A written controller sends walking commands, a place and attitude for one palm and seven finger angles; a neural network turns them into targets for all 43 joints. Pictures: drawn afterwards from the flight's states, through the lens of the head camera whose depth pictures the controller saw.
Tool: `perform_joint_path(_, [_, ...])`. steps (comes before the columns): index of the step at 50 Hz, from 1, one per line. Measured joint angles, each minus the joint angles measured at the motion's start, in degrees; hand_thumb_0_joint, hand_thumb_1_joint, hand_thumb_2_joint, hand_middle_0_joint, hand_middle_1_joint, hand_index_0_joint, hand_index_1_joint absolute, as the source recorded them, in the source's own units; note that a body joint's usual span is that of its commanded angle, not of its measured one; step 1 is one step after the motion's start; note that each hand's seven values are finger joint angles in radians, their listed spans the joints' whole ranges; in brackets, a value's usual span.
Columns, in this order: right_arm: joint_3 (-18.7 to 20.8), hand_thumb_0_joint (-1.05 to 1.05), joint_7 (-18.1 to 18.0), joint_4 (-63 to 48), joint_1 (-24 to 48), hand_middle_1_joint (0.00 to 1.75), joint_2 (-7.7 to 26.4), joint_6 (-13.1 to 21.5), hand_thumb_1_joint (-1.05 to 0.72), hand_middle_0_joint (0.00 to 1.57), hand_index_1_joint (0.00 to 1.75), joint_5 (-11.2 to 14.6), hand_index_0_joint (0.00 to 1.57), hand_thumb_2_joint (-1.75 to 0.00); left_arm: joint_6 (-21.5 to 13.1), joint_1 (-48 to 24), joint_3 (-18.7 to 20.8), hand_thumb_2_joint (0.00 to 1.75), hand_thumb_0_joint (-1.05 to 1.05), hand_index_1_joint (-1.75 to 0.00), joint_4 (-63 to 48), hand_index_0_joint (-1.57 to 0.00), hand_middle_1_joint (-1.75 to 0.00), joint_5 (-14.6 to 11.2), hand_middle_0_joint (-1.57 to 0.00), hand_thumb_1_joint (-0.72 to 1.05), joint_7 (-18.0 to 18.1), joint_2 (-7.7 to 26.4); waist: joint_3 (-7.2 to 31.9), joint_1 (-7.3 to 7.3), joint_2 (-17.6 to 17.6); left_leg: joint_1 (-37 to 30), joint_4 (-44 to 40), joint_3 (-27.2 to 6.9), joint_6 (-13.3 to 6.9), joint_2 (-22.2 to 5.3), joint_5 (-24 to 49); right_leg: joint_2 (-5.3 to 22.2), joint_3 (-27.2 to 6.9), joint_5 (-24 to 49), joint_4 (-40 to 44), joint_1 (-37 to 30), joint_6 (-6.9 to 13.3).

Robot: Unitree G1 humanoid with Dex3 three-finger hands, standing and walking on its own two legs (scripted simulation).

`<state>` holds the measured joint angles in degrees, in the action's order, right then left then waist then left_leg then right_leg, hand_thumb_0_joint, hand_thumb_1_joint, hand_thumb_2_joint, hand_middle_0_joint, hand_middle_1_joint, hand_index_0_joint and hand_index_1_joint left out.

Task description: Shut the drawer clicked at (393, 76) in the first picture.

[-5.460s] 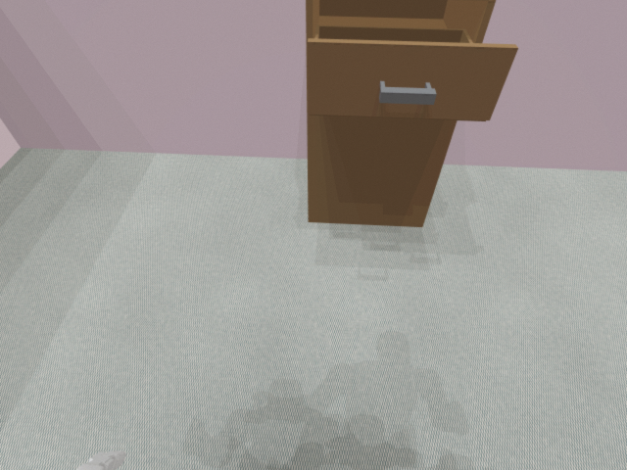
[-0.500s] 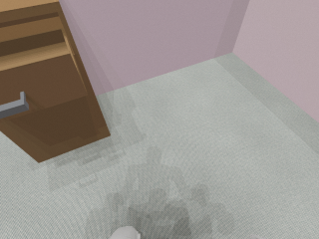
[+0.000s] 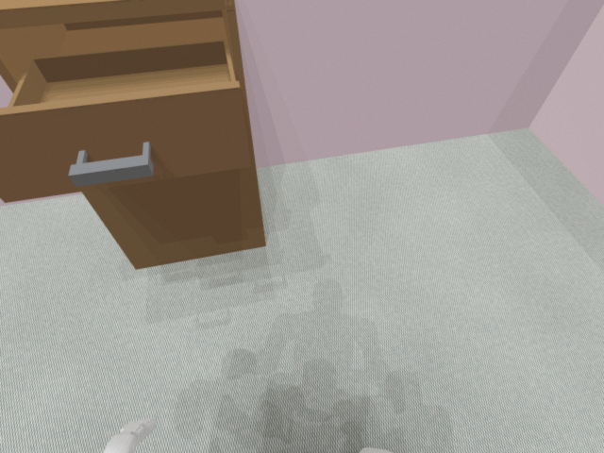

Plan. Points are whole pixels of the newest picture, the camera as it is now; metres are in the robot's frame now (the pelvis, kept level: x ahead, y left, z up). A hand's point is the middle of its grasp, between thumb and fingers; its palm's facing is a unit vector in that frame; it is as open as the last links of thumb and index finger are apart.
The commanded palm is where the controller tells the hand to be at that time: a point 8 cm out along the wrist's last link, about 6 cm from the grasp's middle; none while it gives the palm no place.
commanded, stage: turn to face it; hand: left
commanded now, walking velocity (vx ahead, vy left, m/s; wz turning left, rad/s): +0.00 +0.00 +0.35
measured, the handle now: (113, 161) +0.55 +0.34 +0.04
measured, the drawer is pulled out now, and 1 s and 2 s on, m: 0.29 0.29 0.29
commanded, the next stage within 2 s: take the last steps up to it in 0.22 s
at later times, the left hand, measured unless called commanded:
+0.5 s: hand out of the picture -0.05 +0.19 -0.17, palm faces +0.27 -0.93 -0.23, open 7.4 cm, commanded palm none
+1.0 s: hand (166, 427) +0.18 +0.22 -0.17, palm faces +0.18 -0.97 -0.19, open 7.4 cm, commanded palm none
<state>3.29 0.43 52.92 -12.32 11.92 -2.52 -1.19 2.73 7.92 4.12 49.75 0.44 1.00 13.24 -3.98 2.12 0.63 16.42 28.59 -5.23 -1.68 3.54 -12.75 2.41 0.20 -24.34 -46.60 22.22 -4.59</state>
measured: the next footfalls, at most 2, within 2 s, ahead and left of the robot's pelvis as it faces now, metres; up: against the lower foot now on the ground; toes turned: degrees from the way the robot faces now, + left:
right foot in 0.06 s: +0.04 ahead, -0.13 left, +0.00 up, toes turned +1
left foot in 0.52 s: -0.01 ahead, +0.12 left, +0.00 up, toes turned +15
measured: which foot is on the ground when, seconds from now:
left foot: down 0.00-0.08, up 0.10-0.50, down 0.52-1.00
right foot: up 0.00-0.04, down 0.06-0.52, up 0.54-1.00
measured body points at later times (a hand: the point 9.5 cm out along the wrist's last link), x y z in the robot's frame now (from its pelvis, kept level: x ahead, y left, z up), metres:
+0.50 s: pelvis +0.00 +0.00 +0.00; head +0.02 +0.01 +0.45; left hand -0.06 +0.24 -0.15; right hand +0.13 -0.23 -0.14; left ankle -0.05 +0.11 -0.72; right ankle +0.00 -0.13 -0.74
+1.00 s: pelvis +0.12 +0.02 -0.01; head +0.15 +0.02 +0.44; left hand +0.17 +0.27 -0.15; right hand +0.05 -0.20 -0.16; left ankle -0.05 +0.11 -0.74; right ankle +0.26 -0.06 -0.72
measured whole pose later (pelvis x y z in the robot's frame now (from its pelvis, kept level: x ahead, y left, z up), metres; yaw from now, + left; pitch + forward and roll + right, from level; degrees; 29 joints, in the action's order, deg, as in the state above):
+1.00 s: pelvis +0.12 +0.02 -0.01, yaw +12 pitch -2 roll +1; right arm 1.4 -1.5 66.2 -27.3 7.9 2.8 -1.3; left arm -0.2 8.1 3.0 58.0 0.9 -1.5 10.0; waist -4.4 3.1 0.3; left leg -6.7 19.7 3.5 0.1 -0.2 -24.5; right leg 3.7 6.3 -12.5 -38.2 27.5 1.2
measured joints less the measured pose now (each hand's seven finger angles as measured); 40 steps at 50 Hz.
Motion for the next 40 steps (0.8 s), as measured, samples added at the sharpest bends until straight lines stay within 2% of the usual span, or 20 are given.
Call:
perform_joint_path(3, [0.45, 0.01, -0.03, 0.35, -1.13, 0.30, 0.47, -0.35, -0.91, 0.20, 0.30, 0.23, 0.20, -0.90, -1.03, -0.19, -0.75, 0.90, 0.01, -0.30, -0.91, -0.20, -0.30, -0.19, -0.20, 0.90, 0.09, -1.07, 0.57, 0.29, 0.90, 1.62, 2.54, -1.43, 1.11, 0.84, -0.91, -1.26, 0.60, 5.65, 11.59, -5.49, 0.73])
perform_joint_path(4, [0.68, 0.01, 0.01, 0.52, -1.38, 0.30, 0.86, -0.42, -0.91, 0.20, 0.30, 0.50, 0.20, -0.90, -1.62, -0.08, -0.95, 0.90, 0.01, -0.30, -1.00, -0.20, -0.30, 0.01, -0.20, 0.90, 0.22, -1.64, 0.71, 0.13, 1.73, 2.59, 4.48, -1.89, 1.44, 0.73, -1.81, -1.71, 1.26, 5.88, 14.05, -6.73, 2.80])
perform_joint_path(5, [1.02, 0.01, -0.06, 0.79, -1.36, 0.30, 1.29, -0.59, -0.91, 0.20, 0.30, 0.62, 0.20, -0.90, -1.97, 0.03, -1.29, 0.90, 0.01, -0.30, -0.95, -0.20, -0.30, 0.26, -0.20, 0.90, 0.26, -2.33, 0.52, 0.19, 2.74, 3.95, 8.30, -2.06, 1.77, 0.57, -6.19, -2.05, 2.02, 5.87, 13.82, -6.85, 4.42])
perform_joint_path(7, [1.44, 0.01, -0.13, 1.30, -1.42, 0.30, 1.69, -1.21, -0.91, 0.20, 0.30, 0.39, 0.20, -0.90, -2.29, 0.88, -1.82, 0.90, 0.01, -0.30, -0.93, -0.20, -0.30, 0.40, -0.20, 0.90, 0.23, -3.25, 0.56, 0.27, 3.08, 7.40, 19.31, -0.72, 2.27, 0.86, -12.92, -1.40, 3.19, 5.92, 13.75, -7.51, 6.01])
perform_joint_path(10, [1.73, 0.01, 0.22, 1.87, -1.31, 0.30, 2.19, -1.63, -0.91, 0.20, 0.30, 0.23, 0.20, -0.90, -2.19, 2.41, -2.06, 0.90, 0.01, -0.30, -0.18, -0.20, -0.30, 0.43, -0.20, 0.90, 0.34, -4.18, 0.59, 0.30, 2.93, 11.00, 32.63, 1.68, 3.23, -0.58, -11.78, -0.39, 4.61, 6.99, 16.18, -9.57, 6.36])
perform_joint_path(13, [1.68, 0.01, 0.35, 2.39, -1.04, 0.30, 2.28, -1.69, -0.91, 0.19, 0.30, 0.22, 0.20, -0.90, -2.34, 3.75, -2.07, 0.90, 0.01, -0.30, 0.92, -0.21, -0.30, 0.54, -0.20, 0.90, 0.39, -4.58, 0.53, 0.10, 2.25, 11.65, 36.75, 2.86, 4.27, -2.69, -9.71, 0.55, 5.96, 7.68, 17.85, -10.84, 6.30])
perform_joint_path(16, [1.43, 0.01, 0.30, 2.97, -0.27, 0.30, 2.14, -1.95, -0.91, 0.19, 0.30, 0.27, 0.20, -0.90, -2.50, 5.11, -2.01, 0.90, 0.01, -0.30, 1.96, -0.21, -0.30, 0.80, -0.20, 0.90, 0.33, -4.62, 0.26, -0.67, 1.26, 10.00, 33.73, 3.45, 4.83, -4.20, -10.40, 1.51, 7.02, 7.91, 18.52, -11.26, 6.13])
perform_joint_path(20, [0.79, 0.01, 0.21, 3.63, 1.57, 0.30, 1.80, -1.80, -0.91, 0.19, 0.30, 0.41, 0.20, -0.90, -2.83, 7.17, -1.74, 0.90, 0.01, -0.30, 3.83, -0.21, -0.30, 1.14, -0.21, 0.90, 0.10, -4.00, -0.11, -2.35, 0.14, 5.94, 24.35, 4.66, 4.63, -5.07, -12.19, 2.41, 8.12, 8.06, 18.85, -11.26, 5.50])
perform_joint_path(23, [0.17, 0.01, 0.43, 3.64, 2.57, 0.30, 1.25, -0.82, -0.91, 0.19, 0.30, 0.40, 0.20, -0.90, -3.05, 9.17, -1.33, 0.90, 0.01, -0.30, 5.83, -0.21, -0.30, 1.35, -0.21, 0.90, -0.21, -2.99, 0.29, -3.72, -0.82, 2.04, 15.94, 6.45, 3.56, -4.97, -12.77, 3.03, 8.98, 7.84, 18.79, -11.34, 4.61])
perform_joint_path(26, [-0.68, 0.01, 0.46, 3.09, 2.56, 0.30, 0.68, 1.26, -0.91, 0.19, 0.30, 0.33, 0.20, -0.90, -2.82, 11.99, -0.89, 0.90, 0.01, -0.30, 7.93, -0.20, -0.30, 1.04, -0.20, 0.90, -0.51, -1.72, 1.63, -4.57, -1.43, -4.29, 2.73, 8.45, 1.99, -4.60, -8.96, 3.47, 9.74, 6.03, 16.10, -10.61, 3.24])
perform_joint_path(27, [-0.81, 0.01, 0.30, 3.02, 2.60, 0.30, 0.27, 2.13, -0.91, 0.19, 0.30, 0.17, 0.20, -0.90, -2.47, 12.66, -0.69, 0.90, 0.01, -0.30, 8.74, -0.20, -0.30, 0.86, -0.20, 0.90, -0.64, -1.19, 1.89, -4.53, -1.91, -4.66, 1.53, 8.49, 1.20, -4.30, -6.31, 3.74, 9.36, 3.53, 13.11, -9.50, 3.24])
perform_joint_path(29, [-1.39, 0.01, -0.05, 2.95, 2.19, 0.30, -0.99, 3.19, -0.91, 0.19, 0.30, -0.02, 0.20, -0.90, -1.36, 13.39, -0.51, 0.90, 0.01, -0.30, 10.57, -0.20, -0.30, 1.06, -0.20, 0.90, -0.60, -0.26, 1.88, -4.76, -3.21, -5.33, 2.86, 9.09, 0.04, -3.66, -6.72, 3.34, 6.50, -2.52, 3.62, -6.10, 3.68])
perform_joint_path(30, [-1.69, 0.01, -0.31, 2.97, 1.49, 0.30, -1.54, 3.63, -0.91, 0.19, 0.30, -0.07, 0.20, -0.90, -0.96, 13.61, -0.47, 0.90, 0.01, -0.30, 11.37, -0.20, -0.30, 1.13, -0.20, 0.90, -0.67, -0.06, 2.12, -4.59, -3.31, -6.29, 2.26, 9.15, -0.29, -3.61, -7.11, 2.76, 5.46, -3.27, -1.48, -4.05, 3.88])
perform_joint_path(33, [-2.05, 0.00, -1.28, 3.80, -1.32, 0.30, -2.90, 4.57, -0.92, 0.20, 0.30, 0.17, 0.20, -0.90, -1.01, 13.13, -0.47, 0.90, 0.01, -0.30, 12.58, -0.20, -0.30, 1.09, -0.20, 0.91, -1.42, 0.12, 2.39, -3.87, -3.24, -10.28, -2.72, 8.70, -0.56, -3.18, -5.90, 2.31, 4.12, 1.33, -11.52, 1.55, 3.93])
perform_joint_path(36, [-2.07, 0.00, -1.65, 5.63, -4.29, 0.30, -3.04, 5.21, -0.94, 0.20, 0.30, 0.51, 0.20, -0.90, -1.67, 11.75, -0.65, 0.90, 0.01, -0.30, 12.18, -0.20, -0.30, 1.01, -0.20, 0.91, -1.82, -0.28, 2.33, -3.68, -3.17, -13.97, -7.74, 8.50, -1.06, -2.48, -4.26, 2.73, 3.27, 6.58, -14.71, 6.10, 3.25])
perform_joint_path(40, [-2.24, 0.00, -1.77, 8.25, -8.21, 0.30, -3.54, 5.58, -0.93, 0.20, 0.30, 0.71, 0.20, -0.90, -1.87, 9.07, -0.82, 0.90, 0.01, -0.30, 11.19, -0.20, -0.30, 0.92, -0.20, 0.91, -1.99, -1.13, 2.08, -3.16, -3.12, -17.65, -11.67, 8.47, -1.10, -1.75, -3.96, 3.38, 2.91, 10.60, -13.69, 10.15, 2.57])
